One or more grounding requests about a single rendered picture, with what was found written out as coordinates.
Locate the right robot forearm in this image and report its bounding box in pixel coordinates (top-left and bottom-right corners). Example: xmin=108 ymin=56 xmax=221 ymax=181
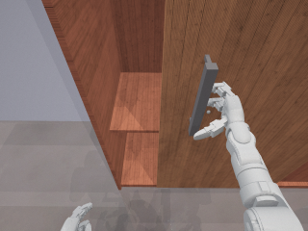
xmin=225 ymin=121 xmax=304 ymax=231

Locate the handle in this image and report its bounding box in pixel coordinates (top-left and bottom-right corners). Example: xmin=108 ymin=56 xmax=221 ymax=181
xmin=188 ymin=54 xmax=218 ymax=137

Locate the right robot hand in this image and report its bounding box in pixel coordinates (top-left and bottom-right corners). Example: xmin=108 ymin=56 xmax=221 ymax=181
xmin=193 ymin=81 xmax=244 ymax=141

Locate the left robot hand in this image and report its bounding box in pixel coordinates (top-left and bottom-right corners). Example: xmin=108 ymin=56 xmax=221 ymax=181
xmin=61 ymin=202 xmax=92 ymax=231

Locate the wardrobe door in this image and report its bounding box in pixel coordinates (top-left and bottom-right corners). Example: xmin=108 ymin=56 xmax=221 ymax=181
xmin=156 ymin=0 xmax=308 ymax=189
xmin=280 ymin=162 xmax=308 ymax=182

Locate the right robot upper arm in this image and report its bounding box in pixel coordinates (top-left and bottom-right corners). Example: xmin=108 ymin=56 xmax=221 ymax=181
xmin=244 ymin=206 xmax=302 ymax=231

